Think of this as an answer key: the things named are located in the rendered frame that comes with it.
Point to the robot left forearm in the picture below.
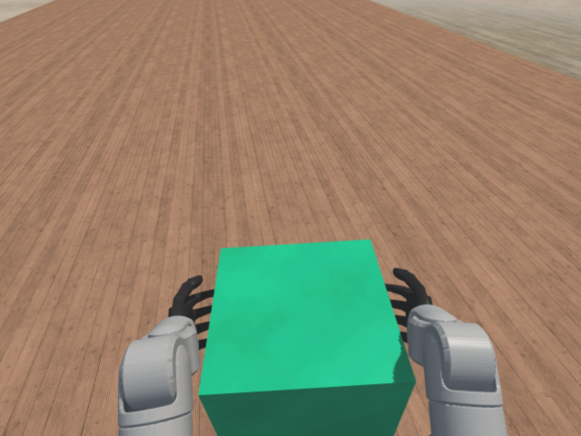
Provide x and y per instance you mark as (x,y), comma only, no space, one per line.
(155,380)

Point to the left robot hand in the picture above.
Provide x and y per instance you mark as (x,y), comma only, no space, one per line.
(183,303)

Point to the right robot hand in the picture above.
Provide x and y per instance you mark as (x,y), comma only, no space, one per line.
(416,295)

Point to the carton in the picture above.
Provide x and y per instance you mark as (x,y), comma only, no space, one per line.
(303,341)

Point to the robot right forearm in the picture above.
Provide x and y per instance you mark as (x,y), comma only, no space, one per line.
(461,376)

